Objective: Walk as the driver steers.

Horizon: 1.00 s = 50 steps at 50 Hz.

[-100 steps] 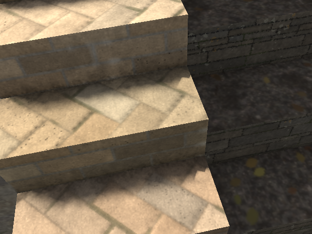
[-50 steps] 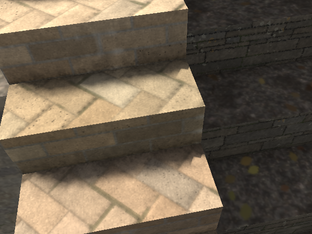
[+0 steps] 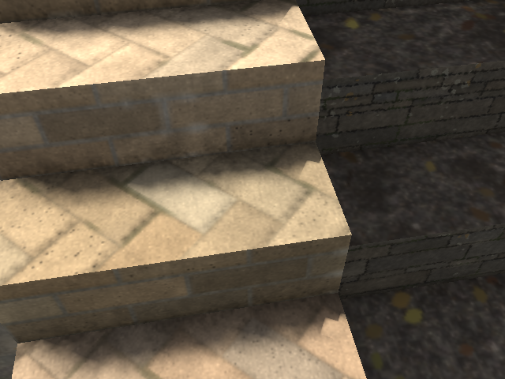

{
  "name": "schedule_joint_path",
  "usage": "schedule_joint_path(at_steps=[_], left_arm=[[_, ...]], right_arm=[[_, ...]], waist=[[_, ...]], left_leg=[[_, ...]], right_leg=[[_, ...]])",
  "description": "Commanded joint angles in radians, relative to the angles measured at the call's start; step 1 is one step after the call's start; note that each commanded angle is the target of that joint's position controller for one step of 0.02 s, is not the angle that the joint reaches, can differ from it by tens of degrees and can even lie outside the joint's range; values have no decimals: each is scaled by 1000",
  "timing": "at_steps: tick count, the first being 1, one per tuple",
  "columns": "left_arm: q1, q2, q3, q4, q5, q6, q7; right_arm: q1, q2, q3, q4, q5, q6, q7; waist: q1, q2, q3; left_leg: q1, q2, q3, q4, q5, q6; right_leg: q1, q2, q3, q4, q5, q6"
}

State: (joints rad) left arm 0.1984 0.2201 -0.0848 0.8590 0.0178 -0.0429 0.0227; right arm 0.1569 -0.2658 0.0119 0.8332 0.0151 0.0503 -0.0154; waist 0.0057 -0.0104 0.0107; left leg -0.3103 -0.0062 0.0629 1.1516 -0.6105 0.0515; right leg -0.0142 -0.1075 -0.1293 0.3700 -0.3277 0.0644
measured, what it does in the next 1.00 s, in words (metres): climbs: left foot, then left foot 0.19 m higher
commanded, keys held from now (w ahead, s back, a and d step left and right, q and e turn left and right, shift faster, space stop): w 1.00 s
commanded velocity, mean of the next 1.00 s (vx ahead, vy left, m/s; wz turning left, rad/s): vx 0.50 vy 0.00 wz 0.00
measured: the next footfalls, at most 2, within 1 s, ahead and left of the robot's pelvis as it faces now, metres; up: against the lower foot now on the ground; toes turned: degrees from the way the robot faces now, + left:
left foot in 0.10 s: -0.12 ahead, +0.11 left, +0.00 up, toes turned -1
left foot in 0.54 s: +0.02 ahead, +0.20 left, +0.19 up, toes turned +10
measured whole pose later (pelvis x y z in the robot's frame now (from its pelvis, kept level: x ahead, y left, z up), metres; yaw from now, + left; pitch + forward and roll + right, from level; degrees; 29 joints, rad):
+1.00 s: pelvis -0.01 +0.07 +0.13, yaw +0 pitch -1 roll -1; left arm 0.19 0.17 0.03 0.59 0.02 0.07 -0.02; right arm 0.04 -0.09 0.07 0.77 0.07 -0.05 0.02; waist 0.10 0.04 -0.04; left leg -0.45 0.16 0.13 1.06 -0.59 0.02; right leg -0.53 0.08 -0.01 0.95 -0.46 -0.03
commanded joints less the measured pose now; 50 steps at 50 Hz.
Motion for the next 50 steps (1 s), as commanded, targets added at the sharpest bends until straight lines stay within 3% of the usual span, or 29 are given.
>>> schedule_joint_path(at_steps=[1, 3, 4, 5, 6, 7, 10, 13, 14, 15, 16, 17, 19, 21, 22, 23, 25, 27, 28, 29, 30, 32, 35, 41, 45, 46, 48, 49, 50], left_arm=[[-260, 221, 35, -107, -19, -19, 20], [-203, 321, 59, -94, -111, -14, 8], [-146, 315, 69, -135, -111, -20, 20], [-225, 339, 88, -167, -129, -28, 16], [-202, 244, 94, -181, -138, -25, 1], [-93, 113, 78, -145, -163, -20, -19], [-121, 122, 89, -190, -72, 34, -65], [137, 331, 143, -72, -13, 8, -81], [187, 298, 139, -27, -37, 1, -64], [78, 169, 72, 5, -9, -13, -76], [92, 112, 36, 89, -2, -27, -87], [414, 110, 34, 250, 51, -38, -56], [604, 114, 53, 399, 131, 11, -5], [574, 254, 102, 355, 82, 33, 29], [486, 355, 128, 337, 57, 34, 55], [423, 322, 123, 304, 41, 21, 78], [-3, 247, 98, 132, -70, 0, 79], [237, 285, 152, 126, -54, -1, 34], [399, 279, 161, 203, -59, 27, -14], [463, 208, 177, 221, -38, 62, -47], [486, 164, 214, 178, -22, 93, -53], [200, 51, 191, -11, -30, 103, -20], [50, 65, 162, -51, -16, 23, -44], [82, 74, 146, -172, 6, 97, -6], [94, 82, 160, -240, 2, 143, 4], [118, 58, 146, -289, -5, 146, -9], [153, 23, 140, -297, -17, 127, -43], [265, 3, 143, -236, -13, 116, -58], [271, -89, 96, -207, 35, 92, -71]], right_arm=[[82, -34, 5, -107, -35, 4, 12], [90, -76, 7, -88, -54, -34, 18], [69, -171, -7, -32, -47, -36, 1], [143, -187, -4, -15, -77, -38, -9], [103, -178, 23, 23, -90, -27, -23], [120, -121, 35, 47, -113, -10, -37], [32, -179, 10, 76, -58, -10, -47], [-65, -367, -74, 10, 3, -7, -33], [-56, -330, -57, -15, 41, -34, -28], [-33, -236, -45, -28, 45, -73, -20], [-171, -81, -21, -126, 61, -80, -55], [-337, 16, 3, -305, 96, -111, -86], [-606, 91, 26, -519, 123, -180, -43], [-551, -51, 14, -463, 76, -189, 21], [-444, -72, 16, -479, 77, -173, 32], [-373, -20, 35, -483, 66, -146, 36], [-106, -34, 60, -426, 23, -77, 85], [-172, -32, 37, -280, 16, -23, 17], [-96, 3, 35, -226, 29, -29, 3], [55, -107, -10, -112, 11, -63, 3], [-93, -12, 25, -122, -6, -95, 20], [-305, 41, 51, -43, 5, -109, 77], [-104, 93, 50, 155, -13, -120, 60], [-246, 220, 65, -15, 4, -156, 70], [-249, 188, 47, -124, 2, -144, 72], [-275, 117, 43, -151, 45, -138, 72], [-210, 33, 23, -140, 91, -110, 27], [-220, 105, 44, -149, 95, -98, 4], [-171, 168, 48, -126, 48, -84, 4]], waist=[[-164, -85, 100], [-179, -64, 44], [-93, 78, -59], [-166, 131, -106], [-49, 324, -81], [-7, 306, -126], [96, 198, 0], [285, -52, 97], [310, -298, 40], [233, -603, -1], [158, -488, 26], [224, -464, -139], [217, -82, -139], [143, 115, -73], [61, 61, -158], [4, 51, -267], [-252, 75, -324], [-61, 8, -208], [-64, 166, -375], [-95, 347, -571], [31, 231, -543], [89, 238, -276], [-1, 112, 9], [123, 71, 48], [105, 181, 50], [176, 187, 33], [175, 140, -16], [205, 52, -45], [139, -203, -25]], left_leg=[[87, 59, -98, -390, 21, 43], [87, -18, -42, -1147, 393, 4], [347, 15, -84, -1120, 913, 0], [568, 117, -167, -1159, 1480, -73], [818, 189, -185, -867, 2352, -122], [771, 266, -137, -707, 2620, -105], [497, 176, -93, -773, 2097, -98], [422, -44, -12, -503, 1908, -173], [425, -119, 0, -59, 1262, -167], [200, -204, -14, 519, -65, -137], [-299, -157, -18, 1117, -351, -62], [-848, -197, -160, 1530, -614, -7], [-1593, -130, -180, 1699, -621, 103], [-1651, -134, -80, 1627, -420, 77], [-1508, -66, -120, 1496, -400, 52], [-1257, 24, -136, 1384, -362, 81], [-267, 112, -311, -39, -350, 152], [171, 0, -269, -413, -126, 67], [447, 9, -303, -369, 173, 33], [426, 230, -628, -373, 1049, 98], [485, 309, -622, -269, 1415, 135], [257, 333, -412, -254, 1003, 70], [-70, 270, -265, -339, 395, 52], [-408, 316, -158, -505, 221, 86], [-308, 341, -117, -475, 264, 105], [-353, 309, -39, -555, 283, 49], [-284, 253, -31, -451, 305, 80], [-277, 204, 20, -242, 211, 93], [-271, 38, 93, 53, -27, 38]], right_leg=[[-169, -172, -14, -39, 1169, -89], [217, -110, 60, 160, 1238, -129], [107, -67, 57, 289, 1108, -85], [-107, -2, 63, 548, 318, -103], [-511, 111, 28, 803, -333, -73], [-554, 107, 61, 962, -379, -46], [-617, 75, 2, 984, -263, -23], [-284, 220, -156, 36, 66, -35], [-127, 180, -67, -323, 499, -76], [7, 50, 11, -392, 926, -99], [220, -130, 114, -206, 1506, -135], [696, -353, 282, 151, 2182, -219], [1018, -446, 279, 141, 1742, -232], [1046, -336, 413, 156, 1646, -227], [1006, -365, 448, 123, 1592, -266], [809, -355, 423, 76, 1456, -248], [150, -184, 162, 144, 1208, -64], [-168, -205, 304, -18, 950, -187], [-265, -70, 227, 224, 338, -174], [-273, 154, 145, 815, -67, -74], [-549, 264, 282, 1277, -235, -45], [-822, 225, 152, 1369, -99, -115], [-795, 232, 153, 1379, 82, -193], [-725, 241, 229, 1366, 292, -115], [-764, 247, 214, 1245, 277, -30], [-602, 189, 142, 748, 11, -50], [-327, 153, 56, 346, -53, -100], [-180, 118, 81, 118, 123, -121], [-206, 256, 69, 209, 315, -75]])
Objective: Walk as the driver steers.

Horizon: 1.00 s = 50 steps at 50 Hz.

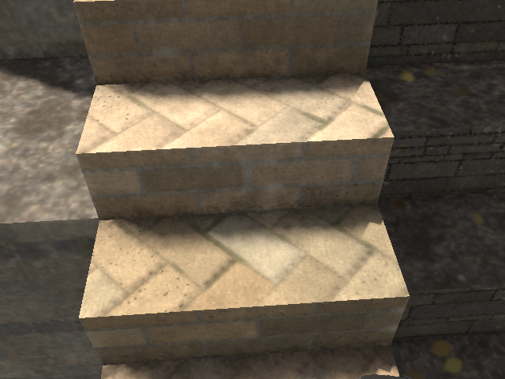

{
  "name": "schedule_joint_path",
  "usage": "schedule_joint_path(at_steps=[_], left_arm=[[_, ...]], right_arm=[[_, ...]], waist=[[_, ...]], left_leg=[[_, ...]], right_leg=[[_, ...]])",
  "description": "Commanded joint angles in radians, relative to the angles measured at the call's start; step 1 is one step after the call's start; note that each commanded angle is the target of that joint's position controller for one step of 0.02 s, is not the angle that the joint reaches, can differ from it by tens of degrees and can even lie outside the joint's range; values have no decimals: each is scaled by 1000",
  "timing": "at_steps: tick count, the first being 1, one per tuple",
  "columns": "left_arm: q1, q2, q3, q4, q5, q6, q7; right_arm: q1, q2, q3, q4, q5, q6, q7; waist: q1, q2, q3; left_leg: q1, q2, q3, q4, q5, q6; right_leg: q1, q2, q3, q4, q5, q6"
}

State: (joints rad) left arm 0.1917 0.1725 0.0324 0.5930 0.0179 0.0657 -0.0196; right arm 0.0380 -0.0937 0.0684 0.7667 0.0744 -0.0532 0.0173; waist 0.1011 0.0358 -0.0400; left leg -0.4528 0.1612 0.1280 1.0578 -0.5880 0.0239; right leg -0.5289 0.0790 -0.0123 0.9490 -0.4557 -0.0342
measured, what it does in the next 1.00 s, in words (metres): goes down: left foot 0.20 m lower, then right foot 0.18 m higher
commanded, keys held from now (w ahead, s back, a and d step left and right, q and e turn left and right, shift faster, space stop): w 0.66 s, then no key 0.34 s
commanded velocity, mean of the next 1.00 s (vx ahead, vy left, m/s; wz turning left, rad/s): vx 0.42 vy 0.00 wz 0.00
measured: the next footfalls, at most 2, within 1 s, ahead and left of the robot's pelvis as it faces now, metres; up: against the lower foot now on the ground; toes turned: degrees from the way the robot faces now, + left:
left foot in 0.42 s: -0.14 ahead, +0.10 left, -0.20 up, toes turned +5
right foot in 0.88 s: -0.02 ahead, -0.08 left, -0.02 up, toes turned -3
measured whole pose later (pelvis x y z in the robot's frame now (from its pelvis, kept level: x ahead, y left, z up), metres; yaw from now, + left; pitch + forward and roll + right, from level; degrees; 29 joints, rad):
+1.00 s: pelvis -0.03 +0.05 -0.08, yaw -2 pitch +4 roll -7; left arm 0.08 0.16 -0.04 0.45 -0.01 0.11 0.08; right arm 0.32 -0.26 -0.02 0.87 0.04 0.01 0.02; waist 0.08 0.07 0.01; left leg -0.17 0.05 -0.05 0.69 -0.23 0.01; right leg -0.59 0.08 -0.11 1.22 -0.98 0.01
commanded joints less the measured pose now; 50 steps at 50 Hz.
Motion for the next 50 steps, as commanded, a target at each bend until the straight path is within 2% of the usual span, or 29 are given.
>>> schedule_joint_path(at_steps=[1, 2, 4, 6, 8, 12, 14, 16, 17, 18, 19, 20, 21, 22, 23, 24, 26, 27, 28, 30, 32, 34, 38, 42, 45, 47, 48, 49, 50], left_arm=[[112, 24, -43, -72, 72, -37, 17], [16, 105, -33, -175, 68, -49, 59], [-134, 75, -81, -220, 26, -75, 84], [-92, 2, -92, -219, 50, -96, 92], [-46, -17, -94, -234, 36, -93, 93], [-138, 11, -87, -221, 5, -100, 86], [-210, 7, -84, -236, -20, -98, 79], [-217, -14, -79, -276, -79, -74, 106], [-195, -17, -73, -285, -72, -51, 120], [-151, -51, -70, -277, -22, -15, 118], [-157, -145, -101, -271, 3, -3, 100], [-149, -150, -94, -268, 12, 19, 82], [-104, -136, -74, -269, -2, 37, 77], [-65, -162, -69, -269, -51, 26, 77], [34, -121, -63, -195, -90, 17, 67], [-35, -53, -48, -193, -93, 24, 57], [-310, -31, -38, -221, -90, 48, 85], [-365, -37, -45, -242, -114, 43, 85], [-497, -26, -41, -274, -109, 38, 79], [-292, -49, -38, -297, -129, 48, 87], [-276, 53, -21, -245, -104, 32, 80], [-294, 67, -19, -236, -70, 12, 80], [-234, 68, -15, -194, -84, 23, 64], [-275, 64, -20, -245, -48, 48, 88], [-175, 66, -38, -250, -26, 79, 104], [17, 154, -16, -241, -51, 60, 111], [116, 204, -2, -236, -52, 45, 114], [123, 184, 3, -199, -43, 32, 105], [133, 203, 4, -73, 40, -5, 92]], right_arm=[[21, 36, 2, -136, -3, 48, -18], [-47, -33, -6, -190, 1, 63, -13], [-170, -85, -18, -296, -34, 94, -22], [-99, -145, -25, -310, -51, 84, -18], [-14, -118, -13, -302, -23, 81, 0], [298, -185, -48, -210, -35, 114, 8], [350, -218, -65, -184, -51, 130, 19], [229, -192, -64, -189, -92, 132, 43], [154, -171, -67, -205, -111, 130, 63], [84, -124, -53, -232, -128, 112, 66], [94, 5, 17, -225, -114, 59, 70], [70, 8, 28, -161, -127, 14, 78], [81, -58, 28, -147, -99, 3, 67], [97, -150, 7, -112, -80, 6, 46], [182, -220, -30, -96, -53, 17, -2], [210, -329, -69, -158, -52, 51, -47], [170, -277, -63, -177, -96, 71, -98], [177, -253, -48, -175, -88, 54, -111], [277, -201, -38, -156, -116, 50, -100], [271, -213, -53, -192, -102, 25, -116], [214, -219, -54, -188, -107, -25, -99], [306, -236, -64, -124, -88, -43, -70], [355, -206, -72, -22, -81, -42, -44], [278, -163, -59, 22, -68, -46, -18], [260, -257, -87, 14, -35, -5, -13], [398, -424, -149, 47, -35, 53, -10], [354, -502, -175, 45, -23, 84, -2], [305, -460, -166, 32, -28, 79, 6], [355, -375, -168, 1, -38, 37, 8]], waist=[[-66, -343, -135], [-47, -179, -222], [-72, -173, -61], [-48, -88, -78], [-53, 8, -172], [-189, -52, -105], [-245, -71, -21], [-194, -121, 96], [-138, -161, 108], [-60, -96, 65], [-67, -17, -17], [15, 65, -39], [85, 81, -133], [143, 232, -175], [126, 266, -201], [69, 157, -273], [-38, -29, -58], [-31, -57, 54], [-140, -38, 108], [-68, 235, -45], [-100, 32, 13], [-137, -52, 21], [-126, 37, 87], [-99, 98, 100], [-30, 56, -29], [37, 76, -249], [101, -1, -302], [139, -103, -265], [28, -388, -409]], left_leg=[[-149, -238, -161, 313, 68, -58], [-227, -210, -310, 378, 124, -96], [-230, -201, -277, 394, 55, -132], [-257, -244, -305, 553, 147, -139], [-270, -282, -254, 621, 196, -152], [-1, -305, -126, 544, 357, -121], [77, -207, -155, 77, 353, -66], [71, -99, -120, -582, 547, 46], [45, -33, -140, -900, 692, 123], [35, -10, -118, -1082, 922, 166], [-138, -4, -143, -1250, 962, 151], [-126, -59, -54, -1216, 1204, 88], [39, -14, -64, -1107, 1676, 35], [223, -13, -34, -736, 2327, -82], [361, 16, 35, -624, 2244, -110], [418, 33, -16, -705, 2103, -91], [399, 192, -113, -799, 1680, 114], [485, 180, -79, -767, 1604, 81], [628, 153, -108, -726, 1475, 91], [741, 313, -318, -671, 1118, 132], [733, 239, -362, -798, 551, 168], [773, 163, -327, -821, 657, 165], [657, 71, -190, -852, 772, 130], [519, 46, -135, -887, 942, 135], [475, -42, -69, -807, 1463, 84], [599, -53, -95, -545, 1923, -18], [629, -55, -132, -300, 1651, -34], [443, -143, -134, -34, 795, -17], [-113, -379, -307, 505, -1, -73]], right_leg=[[312, -167, 479, -468, 717, -47], [322, -307, 722, -578, 198, -87], [117, -346, 709, -699, -161, -126], [97, -273, 559, -433, -45, -197], [188, -240, 453, -331, 105, -167], [-173, -193, 361, -287, -63, -128], [-270, -174, 322, -252, 14, -96], [-225, -157, 255, -272, 56, -93], [-122, -99, 199, -192, 99, -93], [7, -19, 163, -25, 154, -85], [295, 57, 57, 287, 215, -65], [348, 54, -6, 402, 225, -58], [292, 88, -43, 558, 95, -55], [112, 99, -105, 667, -76, -42], [46, 22, -130, 595, -62, -13], [-5, 9, -155, 659, -48, 19], [-372, 8, -125, 978, -102, 44], [-558, -30, -40, 813, -151, 0], [-826, 43, -91, 1022, -59, 43], [-890, -87, 128, 1265, -12, 74], [-935, -23, 155, 1293, 188, 90], [-910, 0, 93, 1284, 185, 117], [-813, -18, 36, 1238, 119, 106], [-661, -48, -32, 916, 151, 101], [-264, -37, -137, 422, 17, 20], [154, 15, -119, -16, -100, -23], [272, -58, -11, -222, 14, -57], [399, -155, 82, -450, 331, -104], [722, -306, 429, -128, 937, -185]])
Over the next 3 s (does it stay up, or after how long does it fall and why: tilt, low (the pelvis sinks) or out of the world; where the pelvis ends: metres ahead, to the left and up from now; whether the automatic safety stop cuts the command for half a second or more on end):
falls after 2.38 s (tilt)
